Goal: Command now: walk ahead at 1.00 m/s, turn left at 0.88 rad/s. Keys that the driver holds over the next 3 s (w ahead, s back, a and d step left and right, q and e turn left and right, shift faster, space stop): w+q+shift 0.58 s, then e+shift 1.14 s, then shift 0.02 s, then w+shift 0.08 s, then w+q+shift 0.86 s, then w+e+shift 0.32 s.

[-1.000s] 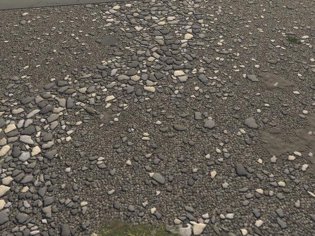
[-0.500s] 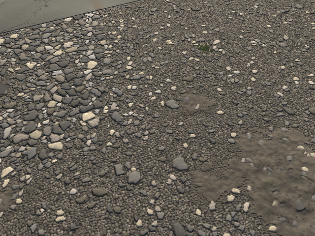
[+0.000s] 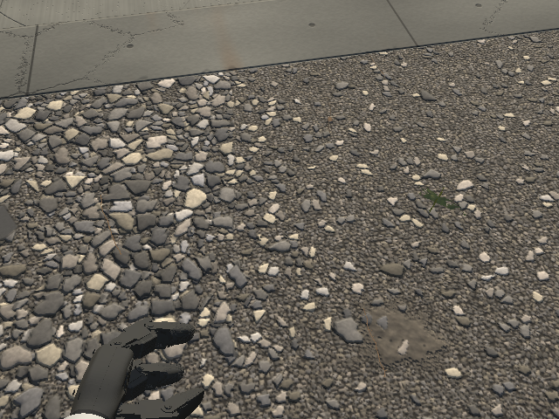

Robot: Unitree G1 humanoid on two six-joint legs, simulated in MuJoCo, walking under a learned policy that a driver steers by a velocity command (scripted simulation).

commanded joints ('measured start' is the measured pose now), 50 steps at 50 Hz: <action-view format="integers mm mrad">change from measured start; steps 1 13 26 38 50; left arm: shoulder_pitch -53 437 385 362 386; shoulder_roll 115 97 306 68 260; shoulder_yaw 38 110 161 81 189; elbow -58 202 211 130 108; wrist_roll -8 -9 3 -28 -51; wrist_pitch -14 -37 4 25 57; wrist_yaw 11 31 55 8 17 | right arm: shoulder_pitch -17 -348 -7 -253 -75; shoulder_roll -191 -33 -188 -100 -77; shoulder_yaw -55 13 -22 11 27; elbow -69 -266 -188 -136 -186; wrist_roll -1 -42 -37 -21 -52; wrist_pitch -9 65 50 -30 41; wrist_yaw -9 42 34 -6 -49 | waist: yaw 26 156 -160 183 106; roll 58 -107 -76 5 -68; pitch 29 -18 -184 18 -296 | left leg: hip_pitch -212 -860 90 -303 -597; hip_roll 173 266 49 191 75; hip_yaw -191 121 289 200 76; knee -32 1039 386 -49 1281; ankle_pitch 525 41 180 966 -172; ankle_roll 68 -40 128 59 -159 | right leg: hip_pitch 332 705 529 285 765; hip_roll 109 -176 -134 37 -189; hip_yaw -109 47 -350 -174 553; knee -156 -425 339 155 -306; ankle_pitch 43 -150 870 -83 500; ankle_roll -7 -111 -61 -58 -464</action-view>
